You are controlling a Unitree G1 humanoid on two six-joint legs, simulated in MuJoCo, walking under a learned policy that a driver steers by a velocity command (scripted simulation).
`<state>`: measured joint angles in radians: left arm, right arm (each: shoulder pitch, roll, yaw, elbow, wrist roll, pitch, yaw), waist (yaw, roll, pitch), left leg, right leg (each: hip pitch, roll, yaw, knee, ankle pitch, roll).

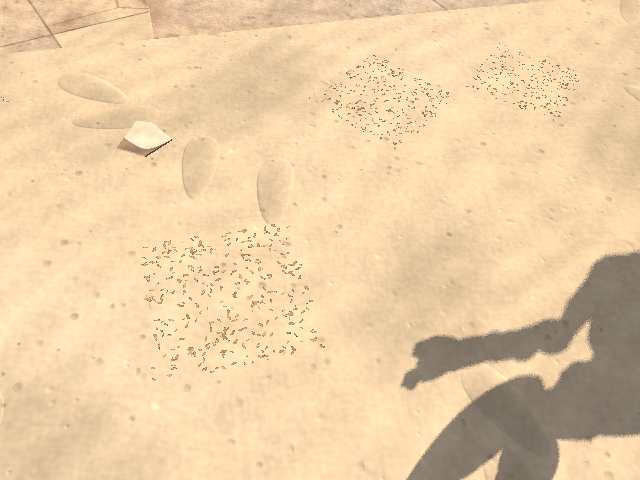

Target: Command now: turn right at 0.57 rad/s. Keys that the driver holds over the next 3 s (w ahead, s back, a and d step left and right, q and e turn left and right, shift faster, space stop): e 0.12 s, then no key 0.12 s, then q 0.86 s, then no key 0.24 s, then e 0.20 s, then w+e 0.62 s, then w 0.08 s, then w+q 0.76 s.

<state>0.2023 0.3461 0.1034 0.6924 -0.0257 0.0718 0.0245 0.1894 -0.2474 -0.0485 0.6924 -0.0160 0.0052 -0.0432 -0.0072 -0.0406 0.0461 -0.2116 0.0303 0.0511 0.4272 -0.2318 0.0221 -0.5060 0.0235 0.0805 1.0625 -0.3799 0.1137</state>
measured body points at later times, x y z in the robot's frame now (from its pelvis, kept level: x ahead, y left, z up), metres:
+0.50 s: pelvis -0.01 -0.06 -0.01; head +0.01 -0.07 +0.44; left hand +0.19 +0.16 -0.10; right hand +0.05 -0.35 -0.13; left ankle -0.01 +0.10 -0.71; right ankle -0.02 -0.14 -0.74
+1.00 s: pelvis -0.03 +0.00 +0.00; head +0.00 +0.04 +0.45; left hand +0.07 +0.32 -0.12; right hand +0.16 -0.26 -0.07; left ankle -0.05 +0.07 -0.74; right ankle +0.00 -0.18 -0.67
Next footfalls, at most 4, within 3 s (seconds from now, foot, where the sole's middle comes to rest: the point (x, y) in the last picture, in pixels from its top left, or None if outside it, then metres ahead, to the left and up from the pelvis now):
0.20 right None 0.02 -0.15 -0.78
0.70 left None -0.01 0.08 -0.78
1.26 right None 0.07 -0.13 -0.78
1.56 left None -0.04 0.10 -0.78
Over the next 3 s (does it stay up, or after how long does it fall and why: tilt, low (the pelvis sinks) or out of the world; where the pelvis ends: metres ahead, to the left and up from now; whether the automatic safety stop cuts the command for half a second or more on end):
stays up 0.67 -0.11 -0.02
